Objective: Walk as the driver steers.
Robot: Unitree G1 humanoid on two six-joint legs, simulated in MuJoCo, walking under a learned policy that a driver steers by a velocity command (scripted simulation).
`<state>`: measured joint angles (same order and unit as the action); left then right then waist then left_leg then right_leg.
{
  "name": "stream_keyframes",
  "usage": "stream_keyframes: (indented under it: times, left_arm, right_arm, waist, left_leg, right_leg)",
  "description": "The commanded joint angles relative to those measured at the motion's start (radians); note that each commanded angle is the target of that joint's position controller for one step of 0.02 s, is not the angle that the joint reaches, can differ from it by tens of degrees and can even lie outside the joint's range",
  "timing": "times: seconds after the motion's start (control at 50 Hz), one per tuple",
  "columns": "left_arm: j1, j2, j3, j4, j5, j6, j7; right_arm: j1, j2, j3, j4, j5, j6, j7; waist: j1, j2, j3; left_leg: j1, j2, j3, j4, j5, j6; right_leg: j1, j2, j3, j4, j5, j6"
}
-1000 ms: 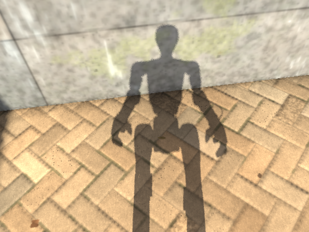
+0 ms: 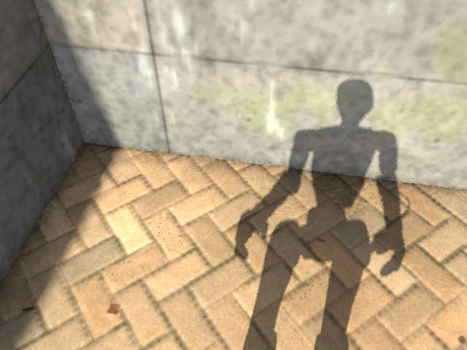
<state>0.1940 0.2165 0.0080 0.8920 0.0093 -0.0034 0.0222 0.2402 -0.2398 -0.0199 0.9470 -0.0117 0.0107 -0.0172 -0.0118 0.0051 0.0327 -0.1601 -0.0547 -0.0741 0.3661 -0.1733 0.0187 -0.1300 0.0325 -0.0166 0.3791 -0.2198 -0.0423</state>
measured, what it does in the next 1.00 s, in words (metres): stands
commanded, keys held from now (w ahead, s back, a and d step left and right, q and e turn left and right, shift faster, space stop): no key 1.00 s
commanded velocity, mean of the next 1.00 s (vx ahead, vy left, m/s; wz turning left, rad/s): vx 0.00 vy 0.00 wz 0.01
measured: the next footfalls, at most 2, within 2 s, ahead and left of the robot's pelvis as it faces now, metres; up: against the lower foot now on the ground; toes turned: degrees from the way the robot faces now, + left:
left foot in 1.44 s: +0.17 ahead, +0.12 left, +0.00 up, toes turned +3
right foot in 1.92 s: +0.49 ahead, -0.03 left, +0.00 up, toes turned -15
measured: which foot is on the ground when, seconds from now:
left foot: down 0.00-1.00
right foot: down 0.00-1.00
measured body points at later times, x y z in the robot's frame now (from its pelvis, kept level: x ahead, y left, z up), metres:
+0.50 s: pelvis +0.01 +0.00 +0.00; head +0.01 -0.01 +0.45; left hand +0.02 +0.23 -0.15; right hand +0.02 -0.24 -0.16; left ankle +0.02 +0.11 -0.75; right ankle -0.01 -0.09 -0.75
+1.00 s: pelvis +0.01 -0.01 +0.00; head +0.02 -0.02 +0.45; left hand +0.00 +0.21 -0.16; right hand +0.00 -0.23 -0.17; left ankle +0.02 +0.11 -0.75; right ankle -0.01 -0.09 -0.75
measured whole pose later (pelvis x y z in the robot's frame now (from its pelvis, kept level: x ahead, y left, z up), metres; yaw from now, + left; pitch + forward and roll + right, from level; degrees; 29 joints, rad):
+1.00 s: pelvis +0.01 -0.01 +0.00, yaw -1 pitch -1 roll +0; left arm 0.30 0.15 -0.02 1.13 0.01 -0.01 0.04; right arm 0.27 -0.16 0.02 1.18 -0.01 0.00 -0.04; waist 0.00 0.01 0.03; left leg -0.15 -0.03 -0.07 0.38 -0.20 0.00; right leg -0.12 0.06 -0.01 0.37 -0.24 -0.06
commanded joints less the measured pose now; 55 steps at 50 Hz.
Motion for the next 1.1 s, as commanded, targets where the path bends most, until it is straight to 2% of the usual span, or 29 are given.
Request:
stream_keyframes:
  times: [0.02,0.22,0.44,0.72,1.08,1.1]
  left_arm:
    - [0.024,0.114,0.024,-0.006,0.000,-0.010,0.003]
    - [0.059,0.096,0.011,0.096,-0.001,-0.011,0.007]
    - [0.110,0.068,-0.005,0.171,0.000,-0.011,0.013]
    - [0.153,0.033,-0.012,0.217,0.000,-0.013,0.019]
    - [0.189,0.007,-0.012,0.237,0.000,-0.016,0.023]
    - [0.197,0.004,-0.013,0.239,0.001,-0.015,0.023]
  right_arm:
    - [0.009,-0.088,-0.015,0.000,0.001,-0.011,-0.005]
    - [0.027,-0.078,-0.002,0.107,0.003,-0.011,-0.014]
    - [0.042,-0.047,0.015,0.176,0.004,-0.011,-0.020]
    - [0.068,-0.014,0.026,0.217,0.005,-0.011,-0.026]
    - [0.104,0.014,0.030,0.235,0.005,-0.010,-0.031]
    - [0.111,0.021,0.032,0.237,0.004,-0.009,-0.031]
  waist:
    - [0.011,0.002,0.001]
    - [0.007,-0.008,0.010]
    - [0.009,-0.008,0.023]
    - [0.011,-0.006,0.032]
    - [0.011,-0.007,0.042]
    - [0.015,-0.011,0.022]
  left_leg:
    - [-0.013,0.100,-0.097,-0.059,0.087,0.014]
    - [0.006,0.113,-0.092,-0.066,0.089,0.022]
    - [0.000,0.115,-0.081,-0.059,0.093,0.022]
    - [-0.011,0.115,-0.071,-0.046,0.095,0.019]
    - [-0.018,0.117,-0.061,-0.030,0.092,0.011]
    - [-0.013,0.108,-0.055,-0.032,0.037,0.013]
  right_leg:
    - [-0.008,-0.135,0.134,-0.091,0.057,-0.028]
    - [-0.018,-0.124,0.130,-0.099,0.060,-0.025]
    - [-0.025,-0.119,0.127,-0.091,0.077,-0.023]
    - [-0.024,-0.115,0.126,-0.082,0.097,-0.025]
    - [-0.020,-0.114,0.128,-0.082,0.125,-0.029]
    - [-0.013,-0.109,0.132,-0.099,0.030,-0.031]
